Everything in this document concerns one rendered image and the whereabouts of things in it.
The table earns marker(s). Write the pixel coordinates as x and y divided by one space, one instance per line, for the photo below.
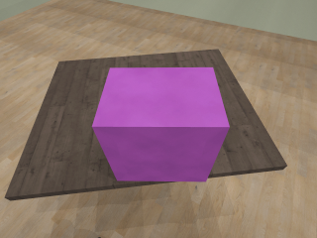
63 155

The carton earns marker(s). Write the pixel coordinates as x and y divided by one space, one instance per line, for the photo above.
161 123

